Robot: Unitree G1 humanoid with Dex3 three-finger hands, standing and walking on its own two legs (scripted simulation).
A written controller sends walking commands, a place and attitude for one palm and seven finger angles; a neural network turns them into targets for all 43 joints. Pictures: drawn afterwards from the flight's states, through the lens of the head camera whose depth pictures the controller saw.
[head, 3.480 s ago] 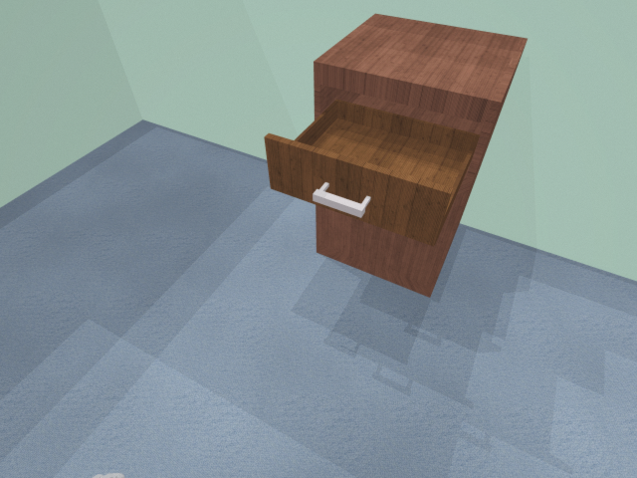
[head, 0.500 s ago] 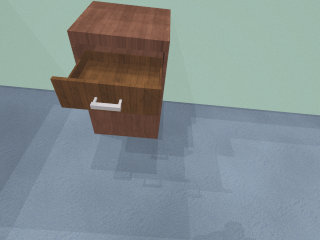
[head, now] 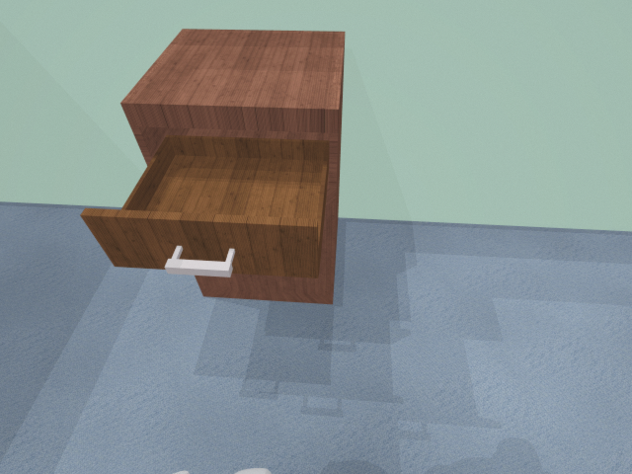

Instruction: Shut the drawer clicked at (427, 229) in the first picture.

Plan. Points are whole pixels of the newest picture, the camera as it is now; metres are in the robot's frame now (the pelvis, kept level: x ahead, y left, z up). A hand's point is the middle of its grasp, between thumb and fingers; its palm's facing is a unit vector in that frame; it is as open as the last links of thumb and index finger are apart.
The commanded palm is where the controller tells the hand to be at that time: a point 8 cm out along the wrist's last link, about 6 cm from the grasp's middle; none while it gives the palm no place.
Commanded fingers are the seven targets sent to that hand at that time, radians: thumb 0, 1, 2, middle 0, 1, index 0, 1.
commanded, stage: take the last steps up to it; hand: left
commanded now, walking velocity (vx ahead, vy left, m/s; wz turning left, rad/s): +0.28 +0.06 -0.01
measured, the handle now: (202, 259) +0.51 +0.25 -0.11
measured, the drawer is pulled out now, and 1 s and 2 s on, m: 0.30 0.30 0.30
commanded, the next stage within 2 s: come to a stop and stand still in 0.42 s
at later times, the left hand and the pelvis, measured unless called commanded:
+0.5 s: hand out of the picture +0.15 +0.23 -0.17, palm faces +0.05 -0.98 -0.18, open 7.4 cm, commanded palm none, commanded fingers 0.00 0.90 0.90 -0.20 -0.30 -0.20 -0.30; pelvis +0.14 +0.05 +0.01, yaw -2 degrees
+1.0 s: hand (178, 424) +0.23 +0.24 -0.18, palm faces +0.06 -0.98 -0.21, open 7.3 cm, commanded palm none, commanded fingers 0.00 0.90 0.90 -0.20 -0.30 -0.20 -0.30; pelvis +0.16 +0.06 +0.00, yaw +0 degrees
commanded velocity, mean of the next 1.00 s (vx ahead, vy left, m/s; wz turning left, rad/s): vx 0.03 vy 0.04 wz -0.02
